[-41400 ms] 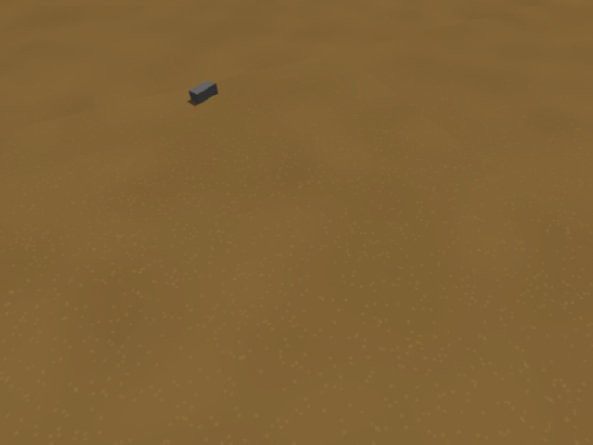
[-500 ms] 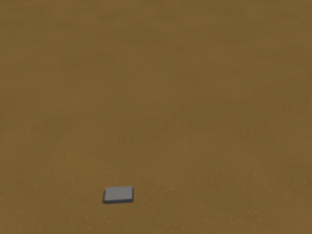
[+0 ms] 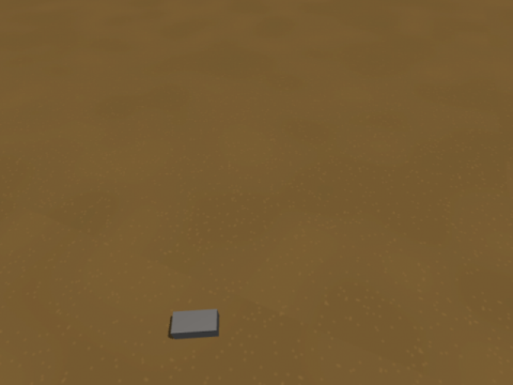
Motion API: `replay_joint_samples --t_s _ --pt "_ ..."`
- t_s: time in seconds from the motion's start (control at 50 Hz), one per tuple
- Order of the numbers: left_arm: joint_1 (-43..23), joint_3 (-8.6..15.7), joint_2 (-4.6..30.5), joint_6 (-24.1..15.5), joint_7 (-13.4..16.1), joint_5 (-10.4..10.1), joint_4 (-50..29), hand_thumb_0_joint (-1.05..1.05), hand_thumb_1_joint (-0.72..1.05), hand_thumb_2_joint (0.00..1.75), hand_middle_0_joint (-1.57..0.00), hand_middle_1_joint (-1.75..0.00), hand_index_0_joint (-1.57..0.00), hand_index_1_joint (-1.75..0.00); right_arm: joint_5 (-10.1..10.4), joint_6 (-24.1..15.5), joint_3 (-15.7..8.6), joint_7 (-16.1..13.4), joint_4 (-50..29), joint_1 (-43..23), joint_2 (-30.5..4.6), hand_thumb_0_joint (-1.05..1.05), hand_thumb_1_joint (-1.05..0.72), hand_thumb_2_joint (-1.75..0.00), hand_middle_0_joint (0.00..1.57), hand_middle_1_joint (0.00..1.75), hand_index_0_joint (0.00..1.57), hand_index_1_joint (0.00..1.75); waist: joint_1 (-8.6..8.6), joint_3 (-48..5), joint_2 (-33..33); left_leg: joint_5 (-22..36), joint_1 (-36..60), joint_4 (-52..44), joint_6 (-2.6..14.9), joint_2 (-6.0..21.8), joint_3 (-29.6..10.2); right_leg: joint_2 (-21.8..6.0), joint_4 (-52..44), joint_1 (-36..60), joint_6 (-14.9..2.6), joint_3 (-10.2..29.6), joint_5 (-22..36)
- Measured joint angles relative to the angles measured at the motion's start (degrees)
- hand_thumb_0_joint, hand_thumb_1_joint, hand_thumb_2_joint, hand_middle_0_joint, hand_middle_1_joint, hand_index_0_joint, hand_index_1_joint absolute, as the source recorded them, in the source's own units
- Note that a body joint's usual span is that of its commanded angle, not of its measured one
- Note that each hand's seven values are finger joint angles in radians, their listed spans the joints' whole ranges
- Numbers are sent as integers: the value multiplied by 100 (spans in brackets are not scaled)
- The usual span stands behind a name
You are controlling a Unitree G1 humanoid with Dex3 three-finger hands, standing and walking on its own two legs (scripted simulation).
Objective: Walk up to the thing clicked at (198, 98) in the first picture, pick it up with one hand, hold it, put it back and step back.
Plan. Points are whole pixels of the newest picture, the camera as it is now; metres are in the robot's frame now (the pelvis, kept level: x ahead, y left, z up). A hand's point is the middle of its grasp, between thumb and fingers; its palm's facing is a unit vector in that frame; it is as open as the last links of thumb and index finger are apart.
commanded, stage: stand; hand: left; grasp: from above
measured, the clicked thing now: (195, 324) +0.47 +0.26 -0.75
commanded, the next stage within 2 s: rise first in 0.20 s
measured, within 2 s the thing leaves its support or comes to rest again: neither
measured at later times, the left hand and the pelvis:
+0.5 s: hand out of the picture +0.14 +0.25 -0.17, palm faces +0.00 -0.95 -0.32, open 8.5 cm; pelvis -0.02 +0.00 -0.02, yaw +1 degrees
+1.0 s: hand out of the picture +0.12 +0.27 -0.23, palm faces -0.17 -0.88 -0.44, open 14.1 cm; pelvis -0.02 +0.03 -0.08, yaw +1 degrees
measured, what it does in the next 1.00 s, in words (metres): lowers itself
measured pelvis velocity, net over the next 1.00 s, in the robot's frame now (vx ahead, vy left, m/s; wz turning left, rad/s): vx -0.02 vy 0.03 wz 0.01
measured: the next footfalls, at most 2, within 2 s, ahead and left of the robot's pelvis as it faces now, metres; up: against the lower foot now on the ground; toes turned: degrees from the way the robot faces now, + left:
none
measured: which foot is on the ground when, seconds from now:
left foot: down 0.00-1.00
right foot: down 0.00-1.00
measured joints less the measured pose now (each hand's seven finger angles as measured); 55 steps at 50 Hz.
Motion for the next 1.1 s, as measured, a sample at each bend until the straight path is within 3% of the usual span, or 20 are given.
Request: replay_joint_samples --t_s 0.32,0.4,0.48,0.56,0.7,0.8,0.98,1.04,1.1 --pt "55 0 9 9 6 3 -11 1 90 90 -20 -30 -20 -30 1 12 -13 9 -33 4 12 1 -90 -90 20 30 20 30 2 -3 -15 -10 2 13 18 -15 5 -14 -5 10 17 8 0" --pt "-181 286 -133 -105 78 -94 -350 1 83 91 -19 -37 -18 -37 257 -162 32 -153 -900 266 98 1 -93 -90 20 30 20 30 -57 11 -14 -196 -701 607 51 -66 -83 -74 402 -577 29 -62 -118" --pt "-697 616 -103 -101 -77 215 -419 1 67 92 -17 -54 -16 -54 219 -263 -52 -176 -1428 271 375 1 -94 -91 20 30 20 30 -99 -30 -105 -417 -1540 1292 41 -98 -71 -103 1004 -1393 29 -33 -280" --pt "-709 845 -86 34 -125 529 -854 1 45 93 -13 -73 -14 -72 174 -277 -138 -143 -1818 406 599 1 -95 -91 20 30 20 30 -134 -236 -146 -683 -2123 1882 52 -108 -24 -108 1546 -1985 37 25 -489" --pt "-308 650 -221 726 39 775 -1551 1 -2 96 -9 -94 -10 -93 208 -293 -156 -114 -2313 591 656 1 -94 -90 20 30 20 30 -164 -564 -21 -1048 -2674 2585 130 -148 -18 -147 2120 -2488 114 46 -772" --pt "38 616 -297 882 83 965 -2178 1 -29 98 -8 -99 -8 -99 182 -499 -188 -99 -2623 557 642 1 -91 -90 20 30 20 30 -120 -688 -78 -1366 -3318 3296 172 -182 -36 -183 2753 -3104 160 45 -1039" --pt "707 443 -303 1041 220 1411 -3525 0 -51 100 -7 -103 -7 -104 125 -705 -235 -116 -2976 338 636 1 -91 -90 20 30 20 30 -95 -858 -123 -1877 -4318 4445 215 -221 -96 -226 3765 -4051 217 11 -1463" --pt "661 345 -243 1077 268 1589 -3557 0 -54 100 -8 -103 -7 -104 102 -783 -205 -104 -3076 284 631 1 -92 -90 20 30 20 30 -123 -944 -86 -1991 -4675 4768 229 -243 -131 -250 4048 -4383 225 -14 -1560" --pt "324 350 -125 963 317 1900 -3229 0 -56 99 -8 -103 -7 -104 61 -901 -168 -62 -3198 217 603 1 -93 -90 20 30 20 30 -167 -1086 -88 -2155 -5315 5297 232 -277 -146 -283 4562 -5026 216 -13 -1707"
